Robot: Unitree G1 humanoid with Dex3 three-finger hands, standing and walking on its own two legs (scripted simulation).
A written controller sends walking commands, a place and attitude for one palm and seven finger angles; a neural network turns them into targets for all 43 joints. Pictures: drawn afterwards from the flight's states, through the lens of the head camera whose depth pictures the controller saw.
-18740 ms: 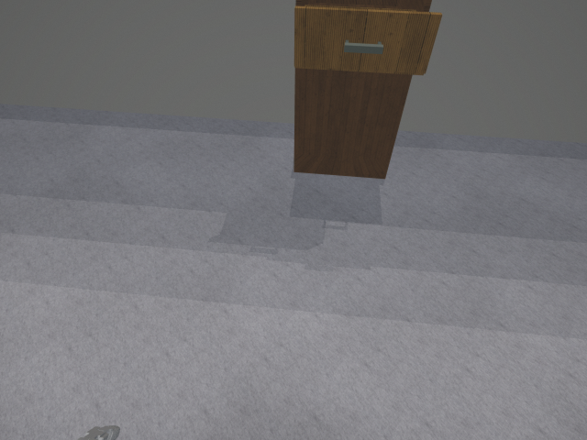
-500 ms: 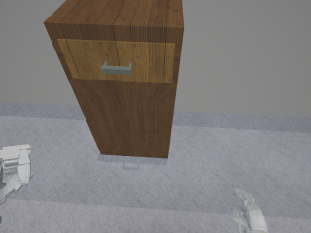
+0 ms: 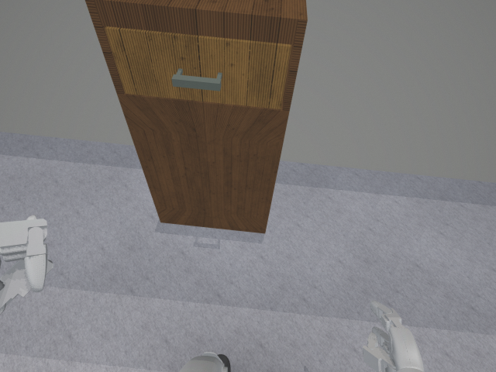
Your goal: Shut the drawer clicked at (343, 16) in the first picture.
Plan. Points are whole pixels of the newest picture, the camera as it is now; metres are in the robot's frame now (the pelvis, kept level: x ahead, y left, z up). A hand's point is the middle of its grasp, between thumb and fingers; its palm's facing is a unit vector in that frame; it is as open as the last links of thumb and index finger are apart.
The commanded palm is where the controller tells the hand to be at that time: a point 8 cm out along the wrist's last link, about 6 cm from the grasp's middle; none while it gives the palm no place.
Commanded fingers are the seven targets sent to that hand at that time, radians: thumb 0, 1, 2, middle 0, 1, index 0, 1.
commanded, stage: step back with the hand held close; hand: left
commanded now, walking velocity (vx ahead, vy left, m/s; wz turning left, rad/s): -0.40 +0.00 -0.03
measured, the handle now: (198, 78) +0.76 +0.18 +0.04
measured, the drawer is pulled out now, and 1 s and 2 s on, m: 0.00 0.00 0.00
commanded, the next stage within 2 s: stop stepping back and stand still in 0.50 s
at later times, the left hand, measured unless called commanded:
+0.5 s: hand out of the picture +0.13 +0.27 +0.17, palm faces +0.27 -0.90 -0.35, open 3.2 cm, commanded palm +0.07 +0.32 +0.19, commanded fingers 0.00 0.90 0.90 -1.40 -1.60 -1.40 -1.60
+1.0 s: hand out of the picture -0.01 +0.34 +0.19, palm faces +0.17 -0.92 -0.34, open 3.3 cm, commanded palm -0.07 +0.40 +0.19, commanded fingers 0.00 0.90 0.90 -1.40 -1.60 -1.40 -1.60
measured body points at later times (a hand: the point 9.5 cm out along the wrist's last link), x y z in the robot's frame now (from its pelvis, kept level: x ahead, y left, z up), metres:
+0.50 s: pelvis -0.09 +0.06 -0.01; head -0.09 +0.10 +0.44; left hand +0.10 +0.32 +0.19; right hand +0.08 -0.18 -0.07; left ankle +0.09 +0.08 -0.73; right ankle -0.15 -0.12 -0.72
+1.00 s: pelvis -0.24 +0.14 +0.02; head -0.24 +0.21 +0.46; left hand -0.03 +0.39 +0.21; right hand -0.14 -0.09 -0.04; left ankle -0.13 +0.20 -0.72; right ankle -0.25 +0.02 -0.66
